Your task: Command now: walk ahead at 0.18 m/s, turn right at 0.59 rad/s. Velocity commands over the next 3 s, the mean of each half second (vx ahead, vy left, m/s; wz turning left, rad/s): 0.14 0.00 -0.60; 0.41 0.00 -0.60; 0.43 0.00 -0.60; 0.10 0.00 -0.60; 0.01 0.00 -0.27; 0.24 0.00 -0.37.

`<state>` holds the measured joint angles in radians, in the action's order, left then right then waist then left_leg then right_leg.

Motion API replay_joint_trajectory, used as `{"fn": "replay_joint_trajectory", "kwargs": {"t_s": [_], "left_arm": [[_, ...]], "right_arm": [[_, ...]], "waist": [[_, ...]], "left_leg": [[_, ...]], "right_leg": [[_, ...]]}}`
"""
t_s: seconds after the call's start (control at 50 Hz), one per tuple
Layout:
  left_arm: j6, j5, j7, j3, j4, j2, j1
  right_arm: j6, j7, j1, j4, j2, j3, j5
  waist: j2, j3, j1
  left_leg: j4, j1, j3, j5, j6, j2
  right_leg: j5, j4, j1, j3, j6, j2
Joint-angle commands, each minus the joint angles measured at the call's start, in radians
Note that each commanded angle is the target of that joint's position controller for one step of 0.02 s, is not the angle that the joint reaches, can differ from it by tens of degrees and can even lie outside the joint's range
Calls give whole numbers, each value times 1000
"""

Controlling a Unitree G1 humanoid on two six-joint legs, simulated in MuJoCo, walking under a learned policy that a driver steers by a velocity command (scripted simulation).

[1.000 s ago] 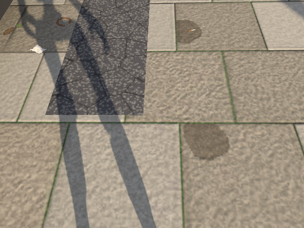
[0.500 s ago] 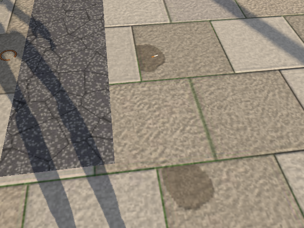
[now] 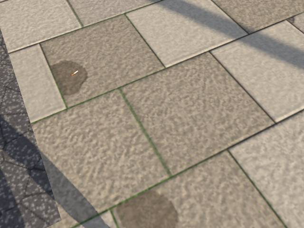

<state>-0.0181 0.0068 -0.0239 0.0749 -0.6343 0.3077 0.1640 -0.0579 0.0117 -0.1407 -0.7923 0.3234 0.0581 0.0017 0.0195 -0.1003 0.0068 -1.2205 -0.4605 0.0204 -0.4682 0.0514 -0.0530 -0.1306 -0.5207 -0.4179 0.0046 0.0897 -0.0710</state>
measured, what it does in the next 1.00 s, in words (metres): walks ahead, turning right: left foot, then right foot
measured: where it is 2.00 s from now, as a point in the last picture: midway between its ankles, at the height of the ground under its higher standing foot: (259, 181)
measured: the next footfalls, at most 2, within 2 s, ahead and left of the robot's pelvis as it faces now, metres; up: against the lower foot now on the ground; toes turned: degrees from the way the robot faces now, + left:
left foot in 0.38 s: +0.22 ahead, +0.13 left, +0.00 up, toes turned -20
right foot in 0.84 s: +0.26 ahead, -0.22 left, +0.00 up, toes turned -32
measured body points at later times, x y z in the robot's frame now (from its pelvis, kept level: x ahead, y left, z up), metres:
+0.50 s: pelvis +0.13 +0.03 +0.01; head +0.15 +0.04 +0.46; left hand +0.37 +0.26 -0.08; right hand +0.18 -0.28 -0.08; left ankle +0.18 +0.15 -0.73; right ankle +0.08 -0.07 -0.67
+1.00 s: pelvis +0.27 -0.13 +0.01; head +0.28 -0.17 +0.46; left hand +0.52 +0.03 -0.08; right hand +0.22 -0.44 -0.10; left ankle +0.34 +0.02 -0.65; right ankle +0.23 -0.19 -0.73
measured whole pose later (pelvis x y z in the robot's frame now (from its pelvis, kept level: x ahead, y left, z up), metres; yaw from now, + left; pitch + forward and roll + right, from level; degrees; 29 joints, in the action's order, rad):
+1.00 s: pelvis +0.27 -0.13 +0.01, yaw -36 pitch +2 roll +1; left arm -0.04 0.01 -0.02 0.05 -0.64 0.28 0.29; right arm -0.10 -0.01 -0.21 -0.71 0.33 0.06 0.00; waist 0.04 -0.03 -0.01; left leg -1.11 -0.53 0.02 -0.30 0.02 -0.08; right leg -0.22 -0.45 -0.27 0.03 0.08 -0.07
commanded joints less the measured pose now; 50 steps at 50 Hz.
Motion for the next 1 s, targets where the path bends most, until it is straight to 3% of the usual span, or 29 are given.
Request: {"fn": "replay_joint_trajectory", "kwargs": {"t_s": [0.02, 0.08, 0.16, 0.22, 0.28, 0.32, 0.36, 0.38, 0.4, 0.42, 0.44, 0.46, 0.5, 0.52, 0.6, 0.68, 0.76, 0.8, 0.82, 0.84, 0.86, 0.88, 0.9, 0.92, 0.94, 0.98, 1.0], "left_arm": [[-14, -16, 15, 43, 77, 149, -4], [-7, -8, 33, 48, 64, 168, 12], [21, 3, 57, 47, 58, 168, 20], [35, -1, 62, 46, 56, 168, 25], [45, -1, 59, 45, 56, 164, 31], [51, 5, 57, 43, 62, 159, 21], [57, 18, 58, 35, 75, 144, -16], [57, 10, 58, 21, 80, 102, 3], [52, 5, 54, 6, 83, 49, 83], [35, 7, 52, 21, 102, 115, 56], [28, 5, 49, 36, 95, 171, 30], [30, 4, 46, 43, 85, 178, 14], [34, 6, 36, 39, 80, 146, 9], [29, 11, 28, 32, 85, 121, -6], [9, 14, 11, 13, 116, 67, -76], [0, 13, -7, -1, 129, 44, -117], [6, 17, -19, 4, 135, 67, -120], [9, 12, -20, 19, 115, 85, -38], [12, 13, -14, 48, 73, 130, 85], [16, 23, 0, 84, 28, 207, 282], [6, 26, 8, 100, 41, 348, 299], [-19, 22, 0, 72, 55, 258, 307], [-36, 12, -1, 50, 46, 198, 269], [-43, 9, -1, 38, 49, 164, 219], [-40, 9, 1, 28, 57, 140, 158], [-40, -6, 10, 19, 68, 122, 99], [-43, -4, 16, 19, 61, 124, 95]], "right_arm": [[14, 15, -74, 55, 115, 32, -11], [30, 22, -54, 65, 83, 23, -20], [44, 19, 33, 94, 75, 20, -13], [43, 16, 90, 116, 76, 20, -7], [29, 9, 108, 129, 81, 23, -5], [17, 2, 92, 132, 85, 26, -2], [8, -7, 22, 114, 87, 33, 3], [9, -4, -12, 111, 122, 43, -7], [18, 4, -21, 115, 196, 57, -21], [15, -1, -90, 95, 197, 66, -30], [8, 1, -77, 109, 149, 55, -17], [8, 7, -53, 113, 119, 48, -7], [11, 21, -46, 117, 101, 39, 4], [9, 24, -61, 116, 103, 39, -1], [-4, 19, -117, 103, 124, 48, -6], [-10, 4, -125, 91, 163, 61, 4], [-6, -11, -137, 75, 191, 73, 28], [3, -12, -116, 72, 201, 75, 39], [3, -11, -135, 67, 171, 65, 35], [0, -8, -145, 84, 121, 45, 8], [-23, -9, -152, 178, 9, 5, -31], [-51, -12, -74, 173, 98, 21, 10], [-69, -19, -33, 187, 142, 32, 39], [-79, -17, -37, 175, 134, 28, 24], [-81, -14, -37, 165, 131, 31, -4], [-68, -22, -48, 159, 120, 34, -15], [-60, -25, -50, 154, 108, 32, -18]], "waist": [[-72, 226, 32], [-74, 240, 31], [-101, 232, 2], [-129, 200, -20], [-151, 196, -30], [-164, 205, -23], [-158, 217, 25], [-87, 238, 27], [160, 241, -31], [262, 189, 9], [172, 145, 20], [135, 115, 17], [131, 90, 24], [128, 80, 34], [124, 81, 72], [118, 74, 77], [121, 56, 63], [101, 80, -5], [52, 152, -61], [-60, 256, -147], [-382, 322, -84], [-233, 357, -146], [-200, 246, -127], [-131, 202, -92], [-93, 161, -58], [-118, 132, -10], [-106, 127, -2]], "left_leg": [[42, -82, 49, 78, 7, -27], [160, -82, 49, 139, 37, 3], [320, -97, 75, 239, 54, 28], [426, -89, 96, 243, 52, 49], [508, -53, 105, 187, 40, 72], [592, -1, 102, 167, 23, 84], [809, 171, 74, 303, -13, 73], [859, 320, 154, 336, -60, -42], [893, 468, 385, 337, -181, -239], [959, 473, 611, 176, -294, -350], [969, 451, 568, 30, -296, -333], [976, 425, 476, -25, -254, -279], [998, 417, 364, -12, -210, -229], [1018, 396, 304, 27, -204, -208], [1056, 407, 165, 157, -219, -206], [1058, 370, 40, 252, -211, -214], [1025, 368, -16, 266, -189, -247], [902, 342, -78, 455, -159, -241], [711, 289, -152, 620, -127, -196], [387, 103, -208, 537, -69, -136], [17, -320, -143, -97, 3, 51], [-104, -429, 50, -87, -13, 43], [-102, -482, 52, 5, -46, -3], [-31, -424, 52, 87, -59, -39], [52, -359, 54, 144, -53, -62], [135, -259, 50, 215, -39, -64], [168, -243, 37, 234, -25, -53]], "right_leg": [[522, 186, 209, 310, 205, 264], [554, 175, 181, 277, 197, 234], [295, 167, 192, 320, 152, 201], [155, 158, 200, 384, 138, 193], [223, 102, 239, 446, 139, 198], [310, 59, 271, 490, 130, 194], [114, 27, 213, 494, 88, 142], [-132, -60, 108, 444, 44, 87], [-479, -258, -98, 253, -18, -65], [-511, -425, -289, 180, -48, -53], [-422, -516, -332, 178, -70, 22], [-354, -547, -341, 152, -89, 46], [-268, -589, -367, 119, -118, 79], [-229, -589, -358, 89, -122, 87], [-125, -466, -343, 42, -135, 123], [-65, -274, -224, 3, -122, 141], [-100, -158, -109, -42, -76, 128], [-91, -58, 51, -97, -29, 77], [-76, -21, 253, -111, 3, 32], [-118, 10, 533, 52, 60, 104], [-331, 172, 757, 666, 256, 373], [-439, 285, 756, 797, 282, 410], [-355, 275, 685, 674, 251, 393], [-245, 257, 578, 565, 219, 351], [-134, 259, 475, 475, 196, 310], [5, 297, 356, 396, 187, 262], [76, 303, 326, 367, 191, 252]]}}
